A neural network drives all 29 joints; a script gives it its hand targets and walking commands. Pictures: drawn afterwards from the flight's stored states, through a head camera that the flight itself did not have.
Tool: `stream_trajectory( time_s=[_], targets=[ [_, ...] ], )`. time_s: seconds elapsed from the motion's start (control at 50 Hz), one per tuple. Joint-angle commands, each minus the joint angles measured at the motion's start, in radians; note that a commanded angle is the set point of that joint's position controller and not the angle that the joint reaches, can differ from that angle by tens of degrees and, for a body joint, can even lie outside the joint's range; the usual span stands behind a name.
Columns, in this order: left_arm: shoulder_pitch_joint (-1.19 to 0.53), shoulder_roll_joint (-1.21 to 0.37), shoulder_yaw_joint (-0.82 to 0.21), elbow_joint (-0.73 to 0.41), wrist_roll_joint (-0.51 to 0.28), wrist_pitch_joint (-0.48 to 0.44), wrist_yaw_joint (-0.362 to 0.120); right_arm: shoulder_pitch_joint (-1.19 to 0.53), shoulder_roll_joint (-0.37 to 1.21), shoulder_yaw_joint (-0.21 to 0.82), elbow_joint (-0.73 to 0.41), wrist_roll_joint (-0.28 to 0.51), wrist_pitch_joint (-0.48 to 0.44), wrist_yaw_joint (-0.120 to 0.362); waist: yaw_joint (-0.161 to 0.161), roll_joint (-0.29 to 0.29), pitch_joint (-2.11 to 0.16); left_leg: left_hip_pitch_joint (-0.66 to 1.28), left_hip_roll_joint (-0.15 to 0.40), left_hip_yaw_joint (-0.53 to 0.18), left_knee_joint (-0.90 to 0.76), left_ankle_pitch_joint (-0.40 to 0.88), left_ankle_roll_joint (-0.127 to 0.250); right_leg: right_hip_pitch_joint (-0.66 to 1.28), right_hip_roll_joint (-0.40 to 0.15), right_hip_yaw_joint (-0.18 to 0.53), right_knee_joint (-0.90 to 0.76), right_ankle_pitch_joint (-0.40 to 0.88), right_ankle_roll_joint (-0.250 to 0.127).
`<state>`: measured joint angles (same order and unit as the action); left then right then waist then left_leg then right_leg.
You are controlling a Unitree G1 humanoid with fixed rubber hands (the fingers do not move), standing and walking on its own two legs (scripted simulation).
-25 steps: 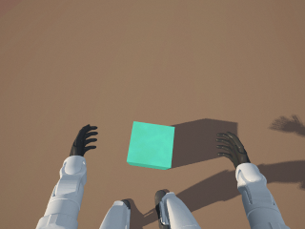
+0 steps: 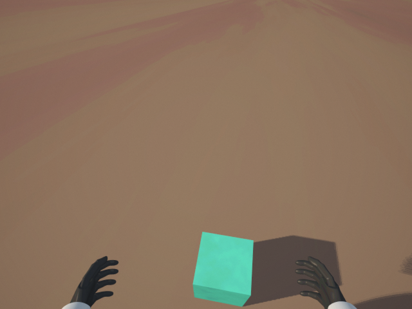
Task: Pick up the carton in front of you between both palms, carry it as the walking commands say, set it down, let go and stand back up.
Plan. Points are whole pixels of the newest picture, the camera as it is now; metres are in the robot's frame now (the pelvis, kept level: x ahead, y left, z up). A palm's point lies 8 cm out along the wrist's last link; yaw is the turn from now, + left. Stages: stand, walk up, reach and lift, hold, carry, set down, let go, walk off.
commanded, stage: let go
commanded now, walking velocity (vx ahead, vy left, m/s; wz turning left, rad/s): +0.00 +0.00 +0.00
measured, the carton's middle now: (222, 270) +0.36 -0.07 -0.65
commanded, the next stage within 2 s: stand in 0.32 s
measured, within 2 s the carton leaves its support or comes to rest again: neither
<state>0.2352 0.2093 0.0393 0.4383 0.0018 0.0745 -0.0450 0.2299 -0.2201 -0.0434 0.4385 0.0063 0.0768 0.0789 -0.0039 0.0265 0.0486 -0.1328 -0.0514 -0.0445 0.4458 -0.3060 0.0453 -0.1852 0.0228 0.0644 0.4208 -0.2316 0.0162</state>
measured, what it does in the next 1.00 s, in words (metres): stands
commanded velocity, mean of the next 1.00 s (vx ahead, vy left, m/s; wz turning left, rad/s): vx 0.00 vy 0.00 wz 0.00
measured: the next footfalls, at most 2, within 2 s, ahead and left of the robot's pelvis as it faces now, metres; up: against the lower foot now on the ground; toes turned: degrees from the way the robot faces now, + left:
none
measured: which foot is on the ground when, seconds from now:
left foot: down 0.00-1.00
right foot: down 0.00-1.00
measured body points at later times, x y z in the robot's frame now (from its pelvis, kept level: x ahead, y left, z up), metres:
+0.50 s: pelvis -0.01 -0.02 -0.01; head +0.00 -0.03 +0.44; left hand +0.14 +0.25 -0.09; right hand +0.16 -0.29 -0.09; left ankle -0.04 +0.09 -0.74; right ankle +0.00 -0.13 -0.74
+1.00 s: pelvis +0.01 -0.04 +0.00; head +0.01 -0.05 +0.45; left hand +0.12 +0.26 -0.10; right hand +0.15 -0.33 -0.10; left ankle -0.04 +0.09 -0.74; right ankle +0.00 -0.13 -0.74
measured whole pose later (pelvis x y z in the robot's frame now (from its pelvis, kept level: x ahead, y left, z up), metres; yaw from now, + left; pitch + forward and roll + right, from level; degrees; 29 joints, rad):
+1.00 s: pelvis +0.01 -0.04 +0.00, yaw +2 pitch -1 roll +0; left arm 0.16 0.33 0.04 0.85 0.03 0.00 0.02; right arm 0.18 -0.36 -0.02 0.79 -0.03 0.00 -0.03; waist 0.01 0.02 0.01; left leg -0.11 -0.01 -0.08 0.45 -0.32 -0.01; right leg -0.17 0.05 0.01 0.45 -0.27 -0.04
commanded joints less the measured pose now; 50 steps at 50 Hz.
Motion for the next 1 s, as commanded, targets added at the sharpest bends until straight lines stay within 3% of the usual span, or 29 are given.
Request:
stream_trajectory(
  time_s=[0.0, 0.16, 0.18, 0.24, 0.3, 0.32, 0.36, 0.4, 0.5, 0.62, 0.82, 0.98],
  targets=[
    [-0.047, 0.072, 0.005, -0.1, -0.015, 0.029, -0.012, -0.043, -0.114, -0.042, -0.096, -0.026, 0.034, -0.005, -0.008, -0.014, -0.006, -0.065, 0.069, -0.025, -0.114, 0.247, -0.06, 0.133, 0.04, -0.067, 0.005, 0.141, -0.008],
    [-0.061, 0.075, 0.011, -0.109, 0.0, 0.051, -0.007, -0.043, -0.099, -0.044, -0.11, -0.031, 0.056, -0.001, 0.0, 0.015, 0.013, -0.058, 0.07, -0.023, -0.107, 0.269, -0.06, 0.172, 0.039, -0.059, 0.012, 0.151, -0.011],
    [-0.018, 0.077, 0.019, -0.056, -0.016, 0.023, 0.012, -0.099, -0.134, -0.055, -0.167, -0.04, 0.104, -0.025, 0.004, 0.015, -0.025, 0.0, 0.077, -0.025, -0.07, 0.347, -0.066, 0.127, 0.061, -0.07, 0.036, 0.11, -0.003],
    [-0.027, 0.082, 0.02, -0.07, -0.008, 0.017, 0.027, -0.068, -0.128, -0.034, -0.148, -0.032, 0.126, -0.042, 0.009, 0.041, -0.037, 0.021, 0.074, -0.025, -0.049, 0.386, -0.073, 0.101, 0.055, -0.062, 0.031, 0.099, -0.008],
    [-0.064, 0.083, 0.011, -0.087, -0.013, 0.016, 0.028, -0.064, -0.107, -0.017, -0.141, -0.023, 0.135, -0.049, 0.002, 0.041, -0.03, 0.003, 0.064, -0.016, -0.047, 0.334, -0.066, 0.088, 0.047, -0.052, 0.028, 0.096, -0.01],
    [-0.028, 0.2, 0.047, 0.07, 0.044, -0.01, 0.061, -0.103, -0.202, -0.045, -0.019, -0.038, 0.054, -0.089, 0.022, 0.062, -0.003, -0.13, 0.078, -0.027, -0.01, 0.164, -0.075, -0.009, -0.046, -0.013, 0.029, 0.114, 0.0],
    [-0.041, 0.243, 0.052, 0.099, 0.053, -0.038, 0.071, -0.06, -0.195, -0.044, 0.023, -0.053, -0.005, -0.104, 0.001, 0.0, -0.013, -0.1, 0.061, -0.021, -0.018, 0.017, -0.061, -0.041, -0.075, 0.04, 0.004, 0.043, -0.006],
    [-0.068, 0.224, 0.045, 0.112, 0.053, -0.055, 0.073, -0.067, -0.197, -0.043, 0.049, -0.052, -0.034, -0.099, -0.008, -0.023, -0.022, -0.065, 0.079, -0.054, -0.009, -0.007, -0.048, -0.089, -0.074, 0.053, -0.015, -0.059, -0.023],
    [-0.084, 0.216, 0.04, 0.18, 0.041, -0.081, 0.066, -0.074, -0.216, -0.041, 0.118, -0.046, -0.07, -0.095, -0.002, -0.032, -0.088, -0.038, 0.1, -0.075, 0.004, 0.16, -0.043, -0.025, -0.078, 0.048, 0.008, 0.124, -0.027],
    [-0.08, 0.255, 0.044, 0.247, 0.038, -0.088, 0.07, -0.063, -0.246, -0.032, 0.189, -0.044, -0.082, -0.103, 0.003, -0.056, -0.108, -0.014, 0.107, -0.08, 0.007, 0.256, -0.043, 0.016, -0.096, 0.058, 0.006, 0.243, -0.032],
    [-0.091, 0.283, 0.04, 0.327, 0.03, -0.09, 0.072, -0.058, -0.271, -0.015, 0.272, -0.039, -0.089, -0.111, 0.009, -0.028, -0.102, -0.005, 0.118, -0.084, -0.013, 0.32, -0.043, 0.066, -0.106, 0.062, -0.007, 0.332, -0.039],
    [-0.112, 0.289, 0.034, 0.379, 0.026, -0.09, 0.07, -0.072, -0.286, -0.006, 0.316, -0.035, -0.094, -0.116, 0.01, -0.015, -0.092, 0.001, 0.127, -0.092, -0.045, 0.313, -0.042, 0.08, -0.108, 0.063, -0.027, 0.31, -0.043]
  ],
)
